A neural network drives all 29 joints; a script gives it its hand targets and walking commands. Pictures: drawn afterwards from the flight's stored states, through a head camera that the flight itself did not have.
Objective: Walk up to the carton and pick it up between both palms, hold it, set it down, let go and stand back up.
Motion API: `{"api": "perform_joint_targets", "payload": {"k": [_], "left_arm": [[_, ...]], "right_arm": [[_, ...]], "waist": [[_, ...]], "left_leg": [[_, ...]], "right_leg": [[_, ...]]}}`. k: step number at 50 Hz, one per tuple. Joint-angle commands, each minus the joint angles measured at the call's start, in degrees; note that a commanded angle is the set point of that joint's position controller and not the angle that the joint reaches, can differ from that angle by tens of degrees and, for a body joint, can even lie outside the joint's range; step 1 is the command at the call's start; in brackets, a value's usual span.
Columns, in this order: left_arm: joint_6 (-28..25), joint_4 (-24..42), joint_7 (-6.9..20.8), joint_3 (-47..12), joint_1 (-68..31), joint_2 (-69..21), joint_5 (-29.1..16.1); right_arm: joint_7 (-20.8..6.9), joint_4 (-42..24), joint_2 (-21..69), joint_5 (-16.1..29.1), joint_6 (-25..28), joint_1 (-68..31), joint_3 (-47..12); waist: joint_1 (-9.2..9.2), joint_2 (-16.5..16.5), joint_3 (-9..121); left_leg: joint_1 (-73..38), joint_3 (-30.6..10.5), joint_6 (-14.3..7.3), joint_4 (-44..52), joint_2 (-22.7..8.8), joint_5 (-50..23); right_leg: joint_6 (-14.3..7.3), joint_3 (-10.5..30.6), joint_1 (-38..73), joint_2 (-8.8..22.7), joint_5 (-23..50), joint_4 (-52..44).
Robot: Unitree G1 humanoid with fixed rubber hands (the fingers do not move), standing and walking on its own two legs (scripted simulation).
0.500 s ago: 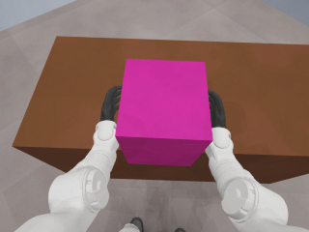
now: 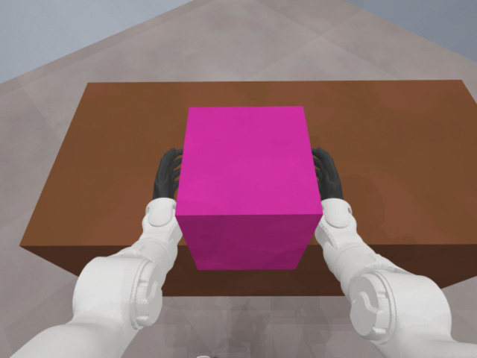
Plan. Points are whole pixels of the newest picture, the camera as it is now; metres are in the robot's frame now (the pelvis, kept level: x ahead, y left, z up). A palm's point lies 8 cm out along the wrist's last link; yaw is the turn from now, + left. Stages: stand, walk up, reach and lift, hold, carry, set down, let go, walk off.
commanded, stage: reach and lift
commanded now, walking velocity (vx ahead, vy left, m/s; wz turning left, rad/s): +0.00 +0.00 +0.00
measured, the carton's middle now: (246, 194) +0.42 +0.02 -0.03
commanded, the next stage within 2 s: none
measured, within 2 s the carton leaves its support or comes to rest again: leaves its support in 0.06 s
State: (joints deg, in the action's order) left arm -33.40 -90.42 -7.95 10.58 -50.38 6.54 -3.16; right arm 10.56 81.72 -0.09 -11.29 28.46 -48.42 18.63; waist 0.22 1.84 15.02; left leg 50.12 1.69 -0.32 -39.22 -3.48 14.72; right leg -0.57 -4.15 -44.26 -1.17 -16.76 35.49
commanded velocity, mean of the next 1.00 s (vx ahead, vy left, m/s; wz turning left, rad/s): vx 0.00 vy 0.00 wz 0.00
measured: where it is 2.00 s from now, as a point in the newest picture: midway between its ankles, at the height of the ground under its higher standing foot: outside the picture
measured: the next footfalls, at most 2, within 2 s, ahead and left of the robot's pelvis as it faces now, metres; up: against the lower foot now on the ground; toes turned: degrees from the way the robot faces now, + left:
none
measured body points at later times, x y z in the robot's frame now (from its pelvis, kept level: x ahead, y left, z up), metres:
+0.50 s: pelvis -0.02 +0.00 +0.02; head -0.01 +0.00 +0.47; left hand +0.40 +0.17 +0.11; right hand +0.40 -0.13 +0.12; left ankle +0.02 +0.11 -0.71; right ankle -0.02 -0.12 -0.71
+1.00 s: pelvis -0.01 +0.00 +0.04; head -0.02 +0.02 +0.49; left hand +0.39 +0.17 +0.13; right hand +0.39 -0.12 +0.13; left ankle +0.02 +0.11 -0.71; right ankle -0.02 -0.12 -0.71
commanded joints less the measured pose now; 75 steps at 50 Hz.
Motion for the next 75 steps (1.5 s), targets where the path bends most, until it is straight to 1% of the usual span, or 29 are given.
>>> {"api": "perform_joint_targets", "payload": {"k": [1, 5, 8, 9, 13, 15, 19, 21, 23, 24, 27, 33, 36, 37, 39, 43, 45, 46, 48, 50, 53, 57, 59, 61, 63, 65, 69, 72, 75], "left_arm": [[-2.7, 14.1, 8.8, -14.5, -38.6, -42.4, 4.3], [-1.4, 20.4, 8.5, -18.3, -41.1, -44.5, 1.7], [0.4, 27.2, 8.2, -21.7, -43.2, -46.7, -0.3], [1.2, 29.1, 7.9, -23.3, -42.4, -48.0, -0.7], [5.3, 35.2, 7.7, -24.9, -44.8, -49.0, -1.1], [8.0, 36.1, 8.0, -24.5, -44.1, -49.3, -0.6], [12.5, 34.9, 9.3, -20.2, -42.2, -48.2, 1.5], [14.0, 35.3, 9.6, -18.4, -43.8, -48.0, 1.9], [16.1, 32.7, 10.0, -15.9, -44.0, -47.6, 3.4], [17.0, 32.0, 10.0, -15.0, -42.8, -48.1, 3.5], [19.6, 28.8, 11.1, -9.4, -42.7, -45.9, 7.1], [23.1, 32.8, 10.8, -6.6, -44.4, -46.3, 10.1], [25.5, 36.3, 10.4, -5.2, -39.8, -44.9, 12.4], [26.0, 36.9, 10.8, -5.1, -40.0, -44.0, 12.6], [27.3, 38.3, 10.9, -4.8, -39.7, -43.8, 13.5], [29.4, 45.1, 10.4, -7.3, -37.3, -43.8, 13.7], [31.0, 48.5, 10.2, -10.6, -34.9, -45.2, 13.3], [31.7, 49.8, 10.2, -12.6, -34.4, -46.8, 12.6], [33.7, 52.7, 9.6, -15.6, -31.7, -48.1, 12.5], [35.2, 57.6, 9.3, -19.8, -28.9, -49.8, 10.2], [38.5, 62.8, 9.1, -23.3, -25.8, -50.5, 9.1], [44.9, 65.6, 11.0, -20.9, -20.1, -47.1, 11.4], [47.8, 69.4, 11.9, -22.2, -16.9, -47.5, 11.6], [49.6, 74.8, 11.9, -25.2, -17.7, -48.0, 10.4], [51.5, 73.5, 12.3, -24.2, -18.8, -47.1, 11.3], [52.5, 77.0, 12.7, -25.6, -17.4, -47.7, 10.7], [54.2, 82.8, 12.1, -29.9, -17.0, -48.4, 9.0], [55.3, 81.7, 11.7, -29.3, -18.6, -47.0, 8.9], [58.0, 73.1, 13.2, -23.3, -14.6, -45.1, 12.7]], "right_arm": [[-9.3, -6.9, 42.9, -3.6, 0.9, -32.5, -20.7], [-8.8, -14.1, 46.3, 1.9, -2.2, -33.5, -26.4], [-8.4, -19.1, 47.7, 5.8, -5.0, -32.9, -29.8], [-8.3, -22.4, 48.6, 7.3, -5.8, -33.1, -31.8], [-7.8, -26.6, 49.4, 10.8, -11.4, -32.5, -34.4], [-7.7, -27.7, 48.1, 12.1, -14.6, -32.0, -33.8], [-7.5, -30.0, 47.2, 13.0, -18.6, -31.8, -33.4], [-7.7, -30.5, 46.5, 12.7, -20.3, -32.4, -31.7], [-8.0, -31.2, 46.8, 12.7, -21.9, -35.2, -30.4], [-8.1, -32.2, 45.3, 12.7, -22.4, -35.6, -29.7], [-8.6, -28.9, 43.9, 10.1, -24.3, -36.1, -24.4], [-10.7, -29.2, 42.1, 7.0, -24.6, -37.8, -17.6], [-11.1, -29.1, 40.0, 6.0, -24.7, -34.8, -16.6], [-11.0, -28.5, 40.0, 5.0, -24.7, -33.7, -15.7], [-11.3, -29.2, 40.0, 4.2, -24.7, -33.8, -15.6], [-11.6, -32.3, 39.9, 4.7, -24.3, -32.2, -18.5], [-11.1, -34.3, 39.4, 6.4, -24.4, -31.3, -21.7], [-10.8, -36.8, 39.6, 7.1, -24.0, -32.2, -23.1], [-10.5, -40.3, 39.3, 9.5, -23.9, -31.9, -26.8], [-9.5, -45.4, 39.7, 11.8, -24.3, -30.4, -30.4], [-8.1, -49.3, 38.7, 15.6, -26.5, -29.1, -34.2], [-6.1, -52.3, 36.8, 18.3, -30.6, -25.5, -36.7], [-5.3, -56.8, 36.7, 20.5, -31.6, -24.4, -39.0], [-4.8, -60.5, 37.0, 22.1, -32.6, -24.6, -40.5], [-4.8, -59.0, 35.7, 21.2, -33.9, -25.4, -38.9], [-4.5, -62.7, 36.6, 21.3, -34.1, -24.9, -39.5], [-4.3, -70.3, 36.2, 23.1, -33.7, -27.7, -41.7], [-4.3, -68.3, 36.3, 21.2, -35.1, -27.0, -40.3], [-4.7, -63.5, 34.4, 18.5, -36.8, -26.9, -36.4]], "waist": [[1.73, 2.0, 42.5], [1.39, 2.8, 44.3], [2.87, 4.5, 44.8], [2.60, 4.5, 45.2], [3.71, 4.1, 39.6], [4.03, 4.2, 35.2], [3.18, 0.4, 29.7], [4.04, -0.3, 28.1], [2.69, -0.2, 25.0], [3.22, -0.8, 24.4], [1.79, -2.0, 16.5], [2.10, 2.2, 18.7], [1.09, 2.1, 18.5], [1.80, 1.3, 17.7], [0.81, 1.1, 18.3], [0.95, 0.1, 19.1], [0.70, 0.2, 20.6], [1.61, -0.1, 22.6], [0.90, 0.8, 22.8], [1.78, 0.6, 25.0], [2.85, 0.9, 20.4], [2.80, -2.3, 11.2], [2.55, -0.9, 11.1], [3.52, -0.4, 11.8], [3.45, 0.5, 7.7], [3.99, 0.1, 9.1], [4.05, 2.7, 15.1], [4.32, 0.0, 11.7], [3.12, -1.8, 3.0]], "left_leg": [[-25.4, -1.1, 4.1, -2.1, 3.6, -26.5], [-26.6, -2.1, 4.0, -2.9, 4.1, -29.1], [-29.6, -2.8, 4.7, -2.8, 4.2, -31.8], [-31.0, -3.2, 4.9, -3.0, 4.2, -33.2], [-34.5, -4.1, 5.0, -0.7, 4.6, -29.8], [-35.4, -4.0, 4.7, 1.5, 4.7, -27.5], [-35.9, -4.0, 3.2, 6.0, 4.9, -21.6], [-37.2, -3.9, 3.1, 8.4, 4.8, -19.8], [-37.9, -3.5, 2.4, 10.7, 4.8, -15.9], [-38.5, -3.5, 2.4, 11.3, 4.6, -15.5], [-37.7, -2.0, 1.5, 15.2, 4.5, -8.7], [-44.2, -1.1, 2.6, 18.5, 3.7, -8.9], [-48.5, 0.0, 3.3, 18.1, 3.3, -15.2], [-48.8, 0.1, 3.1, 18.6, 3.6, -14.0], [-48.1, 0.7, 3.0, 19.6, 3.9, -12.3], [-50.1, 1.4, 2.6, 19.2, 4.1, -16.6], [-52.0, 1.1, 3.4, 18.5, 4.1, -20.7], [-53.6, 0.8, 3.7, 17.5, 4.1, -23.0], [-56.3, 0.1, 4.2, 16.6, 4.0, -28.4], [-56.6, -0.9, 4.8, 14.7, 3.8, -33.9], [-57.2, -1.8, 5.4, 14.3, 3.8, -35.4], [-54.4, -1.6, 3.6, 17.4, 4.9, -26.7], [-54.2, -2.0, 3.3, 16.9, 5.4, -27.7], [-55.5, -2.3, 3.9, 16.7, 5.5, -28.4], [-54.0, -2.0, 3.7, 18.6, 5.2, -21.1], [-54.8, -2.0, 3.6, 18.3, 5.3, -23.2], [-57.9, -2.6, 4.5, 16.7, 5.2, -26.7], [-56.4, -2.7, 3.4, 18.4, 4.7, -19.0], [-52.2, -1.4, 1.3, 22.1, 4.5, -8.8]], "right_leg": [[1.8, 1.5, 22.3, -2.8, 37.0, 3.3], [2.4, 2.6, 23.3, -2.7, 38.2, 4.0], [2.2, 2.6, 22.7, -3.0, 38.3, 3.0], [2.2, 2.7, 22.7, -3.3, 38.6, 2.9], [1.9, 2.5, 21.1, -3.3, 31.5, -0.8], [1.8, 3.1, 21.7, -2.7, 28.5, -2.9], [2.5, 3.7, 25.9, -1.7, 25.1, -6.7], [2.4, 3.3, 27.5, -1.5, 23.2, -8.1], [2.1, 3.8, 28.4, -0.8, 18.9, -10.4], [1.9, 3.6, 28.6, -0.8, 18.8, -11.2], [1.7, 3.3, 29.9, -0.1, 11.5, -14.3], [0.5, 2.2, 29.6, -0.2, 8.3, -17.5], [0.3, 1.4, 32.3, -0.5, 12.9, -18.6], [0.6, 1.8, 32.5, -0.4, 12.6, -19.3], [0.9, 1.7, 33.9, -0.4, 11.2, -19.7], [1.3, 1.4, 37.5, -0.9, 16.3, -19.3], [2.0, 1.2, 39.0, -1.5, 20.4, -19.2], [1.8, 1.3, 39.1, -1.7, 22.9, -19.0], [1.8, 0.8, 39.0, -2.3, 25.6, -18.9], [2.0, 1.0, 41.7, -2.7, 31.3, -18.1], [2.0, 1.6, 41.4, -3.2, 31.7, -18.7], [3.7, 2.0, 43.3, -1.9, 29.3, -19.6], [4.2, 2.2, 45.6, -1.8, 32.0, -18.9], [4.1, 2.1, 45.7, -2.3, 32.0, -18.9], [4.0, 2.2, 42.1, -1.6, 23.6, -20.5], [3.9, 2.0, 43.8, -1.7, 25.8, -19.8], [3.5, 1.3, 43.0, -2.1, 27.0, -19.2], [3.2, 1.0, 39.1, -1.8, 19.9, -20.6], [3.4, 1.1, 38.3, -1.1, 11.2, -22.2]]}}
